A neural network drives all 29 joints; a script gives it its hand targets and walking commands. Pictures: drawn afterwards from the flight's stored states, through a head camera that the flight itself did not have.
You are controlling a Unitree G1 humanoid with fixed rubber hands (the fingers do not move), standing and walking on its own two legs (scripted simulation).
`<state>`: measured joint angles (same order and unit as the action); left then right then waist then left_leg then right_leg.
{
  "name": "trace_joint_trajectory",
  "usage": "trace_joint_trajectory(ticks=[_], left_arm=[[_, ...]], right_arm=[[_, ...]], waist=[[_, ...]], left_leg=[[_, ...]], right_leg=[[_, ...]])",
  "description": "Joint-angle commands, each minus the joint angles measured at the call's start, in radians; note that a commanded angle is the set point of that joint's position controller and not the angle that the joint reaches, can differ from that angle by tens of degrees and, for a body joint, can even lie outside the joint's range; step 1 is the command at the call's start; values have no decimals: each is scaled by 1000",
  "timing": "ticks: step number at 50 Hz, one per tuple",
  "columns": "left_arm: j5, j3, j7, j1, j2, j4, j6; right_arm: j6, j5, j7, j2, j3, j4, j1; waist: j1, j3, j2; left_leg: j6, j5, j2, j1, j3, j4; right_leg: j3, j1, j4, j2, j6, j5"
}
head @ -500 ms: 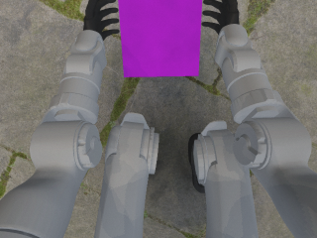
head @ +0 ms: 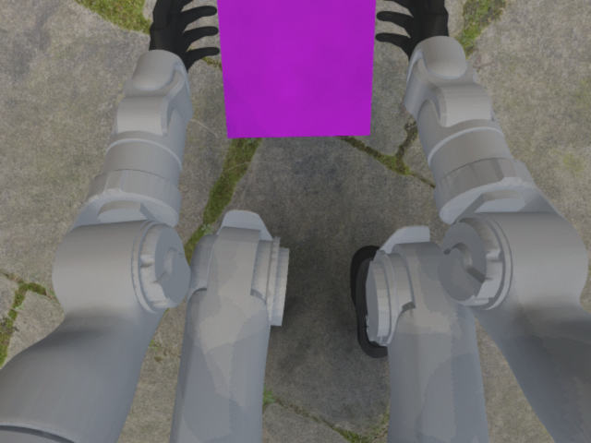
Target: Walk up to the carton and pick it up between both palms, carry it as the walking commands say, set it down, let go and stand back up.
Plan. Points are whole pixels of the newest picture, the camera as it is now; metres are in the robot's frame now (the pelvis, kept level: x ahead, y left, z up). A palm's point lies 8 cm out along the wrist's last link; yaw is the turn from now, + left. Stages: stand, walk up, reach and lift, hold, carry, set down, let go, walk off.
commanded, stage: set down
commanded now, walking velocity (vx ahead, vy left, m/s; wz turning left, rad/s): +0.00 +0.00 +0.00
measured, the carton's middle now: (297, 69) +0.51 +0.07 -0.27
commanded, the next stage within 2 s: none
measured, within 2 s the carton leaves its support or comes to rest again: rests again in 0.32 s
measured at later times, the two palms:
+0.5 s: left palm (169, 60) +0.49 +0.21 -0.18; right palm (423, 45) +0.52 -0.07 -0.18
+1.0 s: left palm (131, 47) +0.49 +0.24 -0.16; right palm (447, 37) +0.53 -0.09 -0.16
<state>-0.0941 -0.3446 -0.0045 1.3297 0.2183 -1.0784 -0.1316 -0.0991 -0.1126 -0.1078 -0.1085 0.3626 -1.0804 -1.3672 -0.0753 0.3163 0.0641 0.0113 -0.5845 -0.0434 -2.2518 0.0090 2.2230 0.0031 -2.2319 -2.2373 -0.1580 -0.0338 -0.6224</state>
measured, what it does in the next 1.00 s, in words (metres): stands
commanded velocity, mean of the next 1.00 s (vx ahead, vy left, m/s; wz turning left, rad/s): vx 0.00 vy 0.00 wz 0.00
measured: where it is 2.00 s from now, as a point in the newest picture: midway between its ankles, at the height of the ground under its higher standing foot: (313, 313)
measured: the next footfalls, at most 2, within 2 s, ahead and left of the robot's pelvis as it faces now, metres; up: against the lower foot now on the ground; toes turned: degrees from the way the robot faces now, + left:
none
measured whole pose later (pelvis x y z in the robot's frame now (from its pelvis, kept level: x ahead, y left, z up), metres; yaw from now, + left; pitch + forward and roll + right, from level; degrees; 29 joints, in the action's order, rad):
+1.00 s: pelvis -0.01 +0.01 +0.00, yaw +1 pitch +36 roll -2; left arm 0.20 -0.14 -0.08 1.33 0.35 -1.11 0.01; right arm -0.03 0.17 -0.15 -0.26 0.06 -1.05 -1.35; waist -0.06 0.32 0.01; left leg -0.03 -0.52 -0.02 -2.29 -0.02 2.18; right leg 0.01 -2.24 -2.20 -0.08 -0.03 -0.59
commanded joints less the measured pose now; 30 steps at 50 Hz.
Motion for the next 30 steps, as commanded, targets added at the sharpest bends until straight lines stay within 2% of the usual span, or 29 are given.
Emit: trace_joint_trajectory(ticks=[1,7,14,19,22,24,30], left_arm=[[35,218,194,425,-658,51,31],[31,202,185,402,-632,47,40],[30,166,143,364,-481,21,67],[42,114,81,308,-239,-25,105],[48,52,12,226,19,-44,137],[77,37,-29,173,173,-44,157],[215,148,-41,217,229,-21,190]], right_arm=[[-2,22,200,727,-248,-26,-370],[8,29,195,694,-245,-23,-363],[29,40,156,536,-225,-30,-339],[48,61,98,308,-191,-47,-288],[64,81,29,40,-152,-42,-226],[79,107,-10,-113,-151,-27,-183],[106,225,-22,-142,-256,13,-197]], waist=[[-56,-779,-1],[-61,-787,-4],[-69,-810,-4],[-70,-820,0],[-69,-835,0],[-67,-857,-2],[-44,-926,-29]], left_leg=[[-33,326,-62,374,2,-166],[-29,351,-60,391,3,-158],[-22,352,-50,398,1,-154],[-18,328,-35,393,2,-158],[-12,321,-23,402,3,-170],[-8,333,-12,417,9,-179],[-13,388,12,429,30,-180]], right_leg=[[5,212,167,-40,32,253],[9,209,157,-40,28,267],[12,234,153,-28,23,268],[10,271,153,-10,17,254],[6,307,161,8,10,254],[-1,331,170,23,6,268],[-21,348,162,51,5,325]])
